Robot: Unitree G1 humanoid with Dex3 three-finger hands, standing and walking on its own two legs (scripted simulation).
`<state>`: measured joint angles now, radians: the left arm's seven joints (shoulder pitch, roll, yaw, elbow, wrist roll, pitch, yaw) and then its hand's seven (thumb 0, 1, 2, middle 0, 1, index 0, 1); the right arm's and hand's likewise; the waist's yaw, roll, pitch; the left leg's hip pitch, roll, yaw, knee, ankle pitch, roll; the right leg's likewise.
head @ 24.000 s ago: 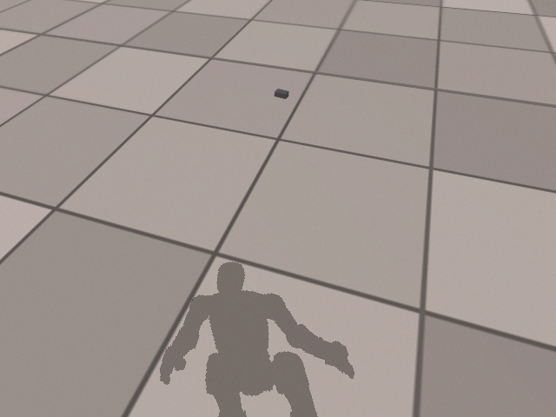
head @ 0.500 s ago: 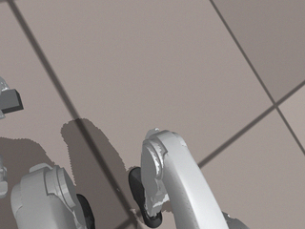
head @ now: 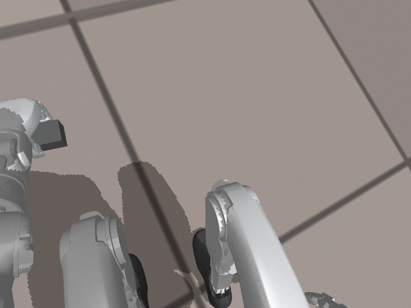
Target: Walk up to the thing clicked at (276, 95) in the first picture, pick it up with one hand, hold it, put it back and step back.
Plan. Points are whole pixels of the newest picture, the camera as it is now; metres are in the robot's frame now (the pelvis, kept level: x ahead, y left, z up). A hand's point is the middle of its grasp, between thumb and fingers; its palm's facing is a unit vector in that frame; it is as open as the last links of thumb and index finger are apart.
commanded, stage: lift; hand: left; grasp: from above
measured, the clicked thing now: (40, 137) +0.49 +0.25 -0.19
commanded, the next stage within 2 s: hold in 1.54 s
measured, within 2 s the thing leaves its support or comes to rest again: neither
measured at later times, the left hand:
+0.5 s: hand out of the picture +0.41 +0.28 +0.00, palm faces -0.43 -0.08 -0.90, open 7.5 cm
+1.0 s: hand out of the picture +0.35 +0.27 +0.20, palm faces -0.44 -0.11 -0.89, open 7.5 cm
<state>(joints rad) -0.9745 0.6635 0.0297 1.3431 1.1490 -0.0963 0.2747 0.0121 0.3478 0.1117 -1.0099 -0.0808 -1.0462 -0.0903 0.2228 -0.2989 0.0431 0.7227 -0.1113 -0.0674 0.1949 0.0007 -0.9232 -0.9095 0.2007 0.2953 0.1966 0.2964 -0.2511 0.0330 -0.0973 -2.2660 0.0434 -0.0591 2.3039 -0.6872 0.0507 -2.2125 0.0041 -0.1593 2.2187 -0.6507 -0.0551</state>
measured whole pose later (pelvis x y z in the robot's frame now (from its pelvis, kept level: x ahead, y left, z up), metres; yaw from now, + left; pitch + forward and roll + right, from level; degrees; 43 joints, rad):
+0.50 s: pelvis +0.00 +0.01 +0.10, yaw +4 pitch +34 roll -5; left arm -0.69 0.52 -0.08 0.99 1.06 -0.04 0.17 0.00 0.34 0.16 -0.98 -0.16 -1.00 -0.17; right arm 0.19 -0.26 -0.02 0.68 -0.01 0.01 0.06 0.00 -0.92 -0.91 0.20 0.30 0.20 0.30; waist -0.12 0.05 -0.21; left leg -1.92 0.02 -0.02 1.98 -0.65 0.05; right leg -1.88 0.01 -0.10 1.92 -0.63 -0.03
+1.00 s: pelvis +0.02 +0.01 +0.28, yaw +6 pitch +20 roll -2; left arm -0.43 0.44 -0.18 0.91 0.99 0.01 0.15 0.00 0.34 0.15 -0.99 -0.16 -1.01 -0.16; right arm 0.24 -0.23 -0.02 0.73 0.05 0.00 -0.06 0.01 -0.91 -0.91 0.20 0.30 0.20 0.30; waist -0.09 0.04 -0.18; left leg -1.16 0.01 0.00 1.32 -0.51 0.03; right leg -1.13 0.03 -0.05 1.28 -0.49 -0.02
